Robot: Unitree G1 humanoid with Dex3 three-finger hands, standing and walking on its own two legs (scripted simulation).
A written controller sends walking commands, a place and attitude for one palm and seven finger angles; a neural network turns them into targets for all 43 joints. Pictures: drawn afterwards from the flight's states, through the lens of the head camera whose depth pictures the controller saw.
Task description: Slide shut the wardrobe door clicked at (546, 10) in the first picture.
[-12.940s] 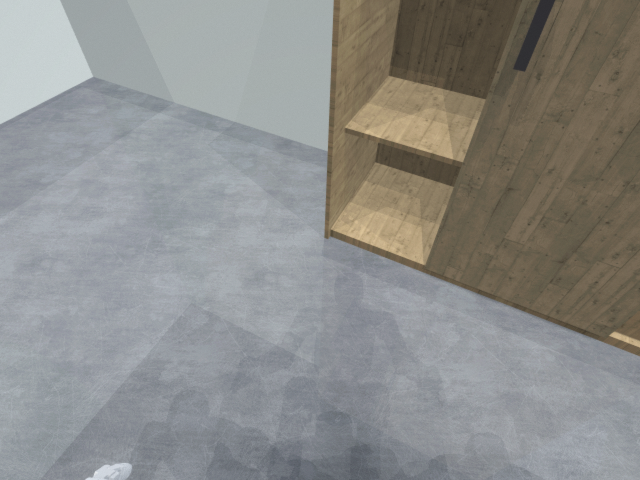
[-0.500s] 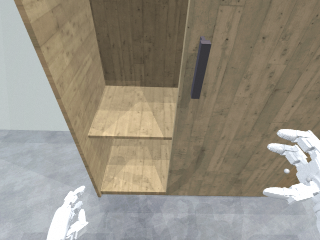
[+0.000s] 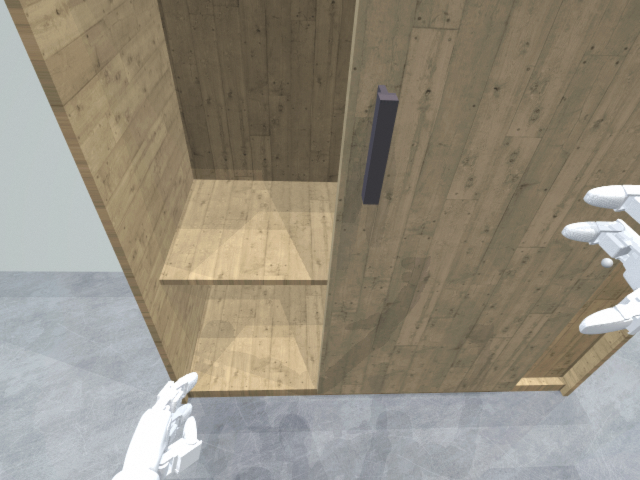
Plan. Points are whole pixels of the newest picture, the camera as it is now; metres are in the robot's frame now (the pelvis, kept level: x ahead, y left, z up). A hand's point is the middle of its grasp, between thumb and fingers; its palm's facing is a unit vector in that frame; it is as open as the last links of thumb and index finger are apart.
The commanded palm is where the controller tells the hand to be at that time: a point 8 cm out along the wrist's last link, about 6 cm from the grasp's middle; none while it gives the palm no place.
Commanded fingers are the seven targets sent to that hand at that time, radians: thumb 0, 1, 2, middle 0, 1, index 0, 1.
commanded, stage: raise the hand with hooked fingers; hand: right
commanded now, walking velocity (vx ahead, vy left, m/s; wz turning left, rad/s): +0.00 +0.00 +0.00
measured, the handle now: (375, 146) +0.54 -0.08 +0.18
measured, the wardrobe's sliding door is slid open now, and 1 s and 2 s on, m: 0.41 0.41 0.41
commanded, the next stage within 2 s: move the hooked fingers beside the handle in 0.44 s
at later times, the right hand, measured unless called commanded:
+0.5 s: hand (564, 255) +0.30 -0.25 +0.20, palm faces +0.04 +0.99 -0.10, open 14.0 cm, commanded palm +0.26 -0.30 +0.21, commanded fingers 0.00 0.50 -0.30 0.30 1.20 0.30 1.20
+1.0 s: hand (515, 223) +0.35 -0.22 +0.20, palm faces -0.01 +1.00 -0.06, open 14.0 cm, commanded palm +0.32 -0.26 +0.20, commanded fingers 0.00 0.50 -0.30 0.30 1.20 0.30 1.20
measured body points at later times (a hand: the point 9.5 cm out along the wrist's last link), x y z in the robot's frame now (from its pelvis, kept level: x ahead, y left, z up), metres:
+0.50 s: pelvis +0.01 +0.02 +0.00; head -0.02 +0.05 +0.45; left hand +0.21 +0.25 -0.07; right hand +0.29 -0.30 +0.21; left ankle -0.02 +0.12 -0.74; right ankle +0.06 -0.10 -0.74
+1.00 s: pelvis +0.02 +0.02 +0.00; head -0.01 +0.05 +0.45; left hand +0.20 +0.26 -0.07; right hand +0.34 -0.27 +0.21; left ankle -0.02 +0.12 -0.74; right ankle +0.06 -0.10 -0.74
